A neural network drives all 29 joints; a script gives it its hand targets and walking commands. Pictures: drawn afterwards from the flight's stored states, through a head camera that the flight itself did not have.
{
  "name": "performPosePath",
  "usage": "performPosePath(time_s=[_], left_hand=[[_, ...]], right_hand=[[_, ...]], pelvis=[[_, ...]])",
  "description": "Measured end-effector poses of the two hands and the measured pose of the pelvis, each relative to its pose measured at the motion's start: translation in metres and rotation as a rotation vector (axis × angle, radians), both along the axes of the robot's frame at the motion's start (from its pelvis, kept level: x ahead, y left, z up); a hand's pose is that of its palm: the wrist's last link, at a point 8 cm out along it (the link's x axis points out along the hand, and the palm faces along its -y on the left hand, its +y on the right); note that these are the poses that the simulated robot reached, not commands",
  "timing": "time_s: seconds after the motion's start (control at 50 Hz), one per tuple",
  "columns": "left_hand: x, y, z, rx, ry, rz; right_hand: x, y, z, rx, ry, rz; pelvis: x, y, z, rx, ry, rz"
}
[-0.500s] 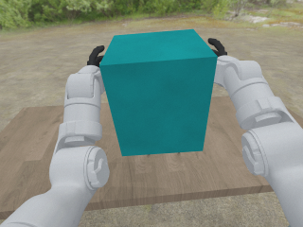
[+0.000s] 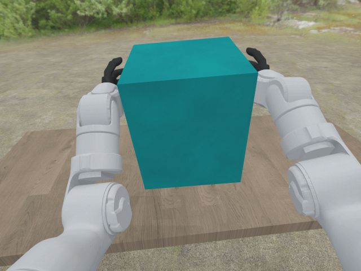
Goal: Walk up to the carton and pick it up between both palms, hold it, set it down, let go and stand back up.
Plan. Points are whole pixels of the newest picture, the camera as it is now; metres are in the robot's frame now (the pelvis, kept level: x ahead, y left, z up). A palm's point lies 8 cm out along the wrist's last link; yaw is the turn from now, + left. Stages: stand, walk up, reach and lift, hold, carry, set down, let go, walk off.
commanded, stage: hold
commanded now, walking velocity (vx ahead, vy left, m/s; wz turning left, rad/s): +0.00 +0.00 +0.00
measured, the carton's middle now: (186, 113) +0.37 +0.00 +0.25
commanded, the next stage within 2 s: none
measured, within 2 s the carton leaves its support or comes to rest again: neither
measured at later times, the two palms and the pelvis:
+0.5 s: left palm (112, 87) +0.37 +0.15 +0.32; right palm (261, 78) +0.37 -0.15 +0.33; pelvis -0.01 +0.00 +0.00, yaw +0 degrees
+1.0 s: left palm (112, 88) +0.37 +0.15 +0.31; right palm (260, 77) +0.37 -0.15 +0.33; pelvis +0.00 +0.00 +0.00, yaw +0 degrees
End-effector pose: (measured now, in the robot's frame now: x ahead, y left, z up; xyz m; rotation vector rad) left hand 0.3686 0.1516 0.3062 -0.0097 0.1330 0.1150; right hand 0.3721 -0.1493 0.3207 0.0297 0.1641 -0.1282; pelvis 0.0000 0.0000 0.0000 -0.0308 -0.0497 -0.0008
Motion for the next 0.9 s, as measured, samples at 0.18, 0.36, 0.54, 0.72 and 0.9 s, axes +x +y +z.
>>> performPosePath(time_s=[0.18,0.36,0.54,0.72,0.9], left_hand=[[-0.004,0.002,0.003,0.006,0.018,0.001],[0.001,-0.005,0.005,0.006,0.026,-0.011],[0.004,-0.002,0.011,-0.008,0.007,-0.012],[0.006,0.001,0.012,-0.011,0.009,-0.014],[0.007,0.0,0.007,-0.004,0.01,-0.023]], right_hand=[[-0.004,0.001,-0.001,0.009,0.019,-0.001],[-0.003,-0.005,0.002,0.012,0.028,-0.015],[-0.001,-0.002,0.01,-0.007,0.01,-0.011],[0.001,0.001,0.013,-0.011,0.013,-0.012],[0.0,0.0,0.009,-0.009,0.015,-0.019]], pelvis=[[-0.005,0.0,0.0,0.002,-0.001,-0.004],[-0.008,-0.002,0.0,0.005,0.018,-0.008],[-0.005,-0.005,0.001,0.002,0.032,-0.005],[0.002,-0.006,0.001,-0.001,0.013,0.007],[0.005,-0.004,0.0,-0.003,0.0,0.005]])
